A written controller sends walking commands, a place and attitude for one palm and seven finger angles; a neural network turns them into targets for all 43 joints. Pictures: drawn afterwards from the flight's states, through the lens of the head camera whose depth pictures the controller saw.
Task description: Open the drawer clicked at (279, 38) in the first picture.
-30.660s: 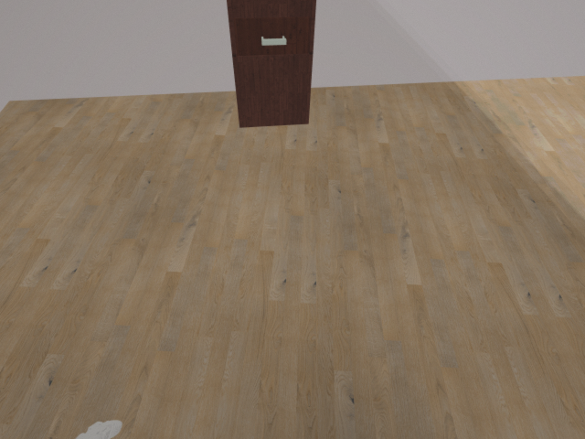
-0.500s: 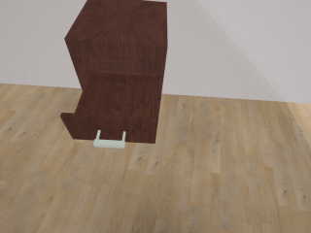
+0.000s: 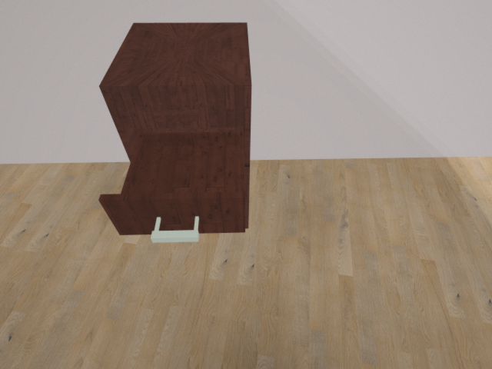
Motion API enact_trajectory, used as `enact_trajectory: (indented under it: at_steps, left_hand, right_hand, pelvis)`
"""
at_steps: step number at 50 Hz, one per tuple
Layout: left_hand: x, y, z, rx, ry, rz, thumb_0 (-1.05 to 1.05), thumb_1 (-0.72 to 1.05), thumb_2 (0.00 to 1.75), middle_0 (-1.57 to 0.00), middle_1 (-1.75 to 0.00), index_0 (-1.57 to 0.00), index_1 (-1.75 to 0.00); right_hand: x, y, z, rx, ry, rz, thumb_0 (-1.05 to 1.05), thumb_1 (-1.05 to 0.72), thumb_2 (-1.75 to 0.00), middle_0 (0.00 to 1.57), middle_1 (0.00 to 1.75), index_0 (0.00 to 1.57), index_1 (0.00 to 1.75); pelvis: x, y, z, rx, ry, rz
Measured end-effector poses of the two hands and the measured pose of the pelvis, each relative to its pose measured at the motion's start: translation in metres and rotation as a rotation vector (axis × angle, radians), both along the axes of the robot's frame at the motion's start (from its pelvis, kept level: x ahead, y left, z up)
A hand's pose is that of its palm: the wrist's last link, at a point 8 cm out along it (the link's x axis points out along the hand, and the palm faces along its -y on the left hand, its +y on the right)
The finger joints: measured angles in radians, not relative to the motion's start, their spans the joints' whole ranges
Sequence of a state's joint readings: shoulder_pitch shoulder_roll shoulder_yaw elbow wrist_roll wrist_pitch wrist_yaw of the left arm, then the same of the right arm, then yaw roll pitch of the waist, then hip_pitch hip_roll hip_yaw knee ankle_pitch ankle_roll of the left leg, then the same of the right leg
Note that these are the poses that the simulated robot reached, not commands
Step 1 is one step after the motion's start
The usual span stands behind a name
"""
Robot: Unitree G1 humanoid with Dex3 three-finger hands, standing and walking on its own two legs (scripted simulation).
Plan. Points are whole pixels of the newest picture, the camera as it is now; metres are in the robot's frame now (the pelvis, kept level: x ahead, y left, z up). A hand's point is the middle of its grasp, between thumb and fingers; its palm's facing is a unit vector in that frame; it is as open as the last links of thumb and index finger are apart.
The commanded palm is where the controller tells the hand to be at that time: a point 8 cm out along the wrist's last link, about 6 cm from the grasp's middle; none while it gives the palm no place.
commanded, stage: let the arm hang, fingers relaxed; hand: left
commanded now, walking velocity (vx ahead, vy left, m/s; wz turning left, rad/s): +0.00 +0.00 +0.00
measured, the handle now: (176, 228) +0.50 +0.22 -0.24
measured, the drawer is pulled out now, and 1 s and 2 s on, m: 0.29 0.29 0.29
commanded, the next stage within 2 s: look to check the result in 0.18 s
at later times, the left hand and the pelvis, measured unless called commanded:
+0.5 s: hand out of the picture -0.01 +0.15 -0.18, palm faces +0.04 -0.98 -0.17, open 7.4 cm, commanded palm none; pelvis +0.01 +0.00 +0.00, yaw +0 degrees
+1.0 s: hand out of the picture +0.01 +0.15 -0.18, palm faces +0.04 -0.98 -0.17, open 7.3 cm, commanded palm none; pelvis +0.02 -0.01 +0.00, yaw +0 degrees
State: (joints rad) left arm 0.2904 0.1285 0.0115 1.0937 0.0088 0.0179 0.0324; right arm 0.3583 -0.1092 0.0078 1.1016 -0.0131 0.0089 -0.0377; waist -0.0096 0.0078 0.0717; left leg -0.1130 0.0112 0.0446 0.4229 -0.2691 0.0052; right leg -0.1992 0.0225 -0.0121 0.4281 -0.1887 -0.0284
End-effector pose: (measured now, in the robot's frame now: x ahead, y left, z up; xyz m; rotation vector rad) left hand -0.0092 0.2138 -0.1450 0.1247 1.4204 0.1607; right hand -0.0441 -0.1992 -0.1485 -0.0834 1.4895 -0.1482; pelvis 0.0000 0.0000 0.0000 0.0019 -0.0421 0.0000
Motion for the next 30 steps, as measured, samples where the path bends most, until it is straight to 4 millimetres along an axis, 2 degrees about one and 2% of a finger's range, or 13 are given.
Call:
enact_trajectory:
  at_steps: [10, 30]
  left_hand:
    - [-0.011, -0.009, -0.002, -0.021, 0.036, 0.013, 0.0, 0.91, 0.89, -0.2, -0.3, -0.2, -0.3]
    - [0.0, -0.013, -0.001, -0.012, 0.039, 0.015, 0.01, 0.91, 0.89, -0.19, -0.3, -0.2, -0.3]
  right_hand:
    - [-0.007, 0.003, 0.001, -0.001, 0.023, -0.012, 0.0, -0.91, -0.89, 0.2, 0.3, 0.2, 0.29]
    - [0.02, 0.005, -0.002, 0.013, -0.011, -0.011, 0.0, -0.91, -0.89, 0.2, 0.3, 0.2, 0.29]
  pelvis:
    - [0.002, 0.0, 0.0, -0.001, 0.006, -0.002]
    - [0.013, -0.004, 0.0, -0.001, 0.015, -0.002]
